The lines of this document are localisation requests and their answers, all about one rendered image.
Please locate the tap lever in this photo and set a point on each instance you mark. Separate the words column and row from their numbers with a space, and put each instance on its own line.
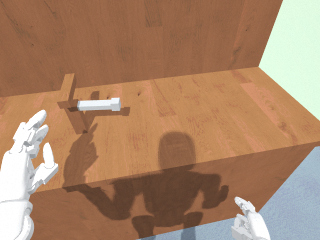
column 113, row 104

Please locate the left robot forearm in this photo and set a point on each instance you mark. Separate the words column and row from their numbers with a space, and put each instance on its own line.
column 15, row 220

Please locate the robot left hand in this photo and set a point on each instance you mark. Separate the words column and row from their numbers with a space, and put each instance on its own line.
column 17, row 167

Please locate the counter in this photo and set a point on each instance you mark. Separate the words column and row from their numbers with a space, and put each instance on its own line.
column 199, row 124

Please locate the robot right hand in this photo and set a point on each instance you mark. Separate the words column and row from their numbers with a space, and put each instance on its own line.
column 253, row 227

